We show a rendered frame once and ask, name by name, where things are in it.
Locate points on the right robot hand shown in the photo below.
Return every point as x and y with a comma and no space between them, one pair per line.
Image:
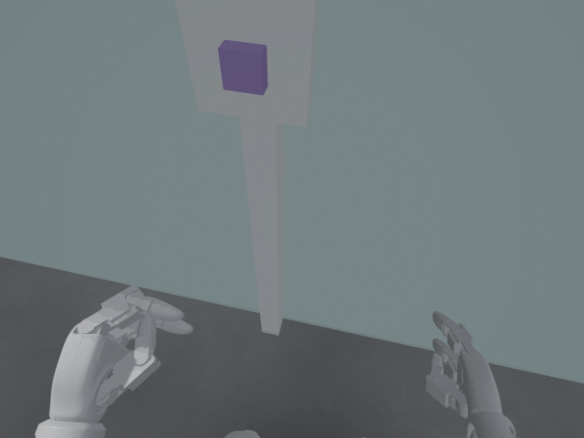
469,371

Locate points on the robot left forearm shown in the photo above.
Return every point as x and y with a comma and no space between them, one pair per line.
68,429

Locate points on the robot right forearm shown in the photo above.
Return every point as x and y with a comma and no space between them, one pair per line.
489,425

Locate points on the left robot hand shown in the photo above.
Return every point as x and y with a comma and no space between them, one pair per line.
81,390

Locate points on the button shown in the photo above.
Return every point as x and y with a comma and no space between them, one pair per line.
243,67

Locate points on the panel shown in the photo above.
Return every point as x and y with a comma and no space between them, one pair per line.
288,28

